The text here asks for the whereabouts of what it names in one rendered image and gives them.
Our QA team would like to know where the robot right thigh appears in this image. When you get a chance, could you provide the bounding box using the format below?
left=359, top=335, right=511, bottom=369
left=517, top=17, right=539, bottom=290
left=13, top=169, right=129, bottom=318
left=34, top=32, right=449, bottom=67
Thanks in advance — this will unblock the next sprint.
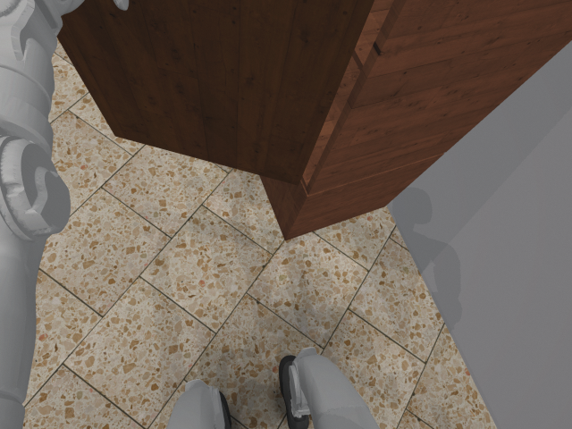
left=289, top=355, right=380, bottom=429

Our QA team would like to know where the robot left thigh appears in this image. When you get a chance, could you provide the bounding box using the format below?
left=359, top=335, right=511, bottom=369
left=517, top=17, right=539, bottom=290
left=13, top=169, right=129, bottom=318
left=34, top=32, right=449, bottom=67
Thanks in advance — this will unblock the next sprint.
left=166, top=385, right=225, bottom=429

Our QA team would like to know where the cupboard door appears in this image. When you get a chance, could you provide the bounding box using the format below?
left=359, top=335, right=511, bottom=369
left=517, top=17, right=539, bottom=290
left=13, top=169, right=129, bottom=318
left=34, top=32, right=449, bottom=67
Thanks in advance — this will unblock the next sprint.
left=57, top=0, right=374, bottom=185

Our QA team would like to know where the robot thigh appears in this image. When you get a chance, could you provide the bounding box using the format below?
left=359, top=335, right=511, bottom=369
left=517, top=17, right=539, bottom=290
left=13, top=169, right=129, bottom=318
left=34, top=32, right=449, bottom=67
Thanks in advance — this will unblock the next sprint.
left=289, top=355, right=380, bottom=429
left=166, top=385, right=225, bottom=429

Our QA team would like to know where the robot left forearm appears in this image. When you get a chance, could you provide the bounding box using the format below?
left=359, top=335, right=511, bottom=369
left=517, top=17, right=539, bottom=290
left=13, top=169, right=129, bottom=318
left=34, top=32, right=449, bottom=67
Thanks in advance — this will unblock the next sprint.
left=0, top=0, right=63, bottom=159

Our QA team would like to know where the left robot upper arm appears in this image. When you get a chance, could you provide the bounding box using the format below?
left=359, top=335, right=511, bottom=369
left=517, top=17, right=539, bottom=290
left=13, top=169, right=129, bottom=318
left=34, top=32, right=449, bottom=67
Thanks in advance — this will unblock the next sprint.
left=0, top=135, right=71, bottom=429

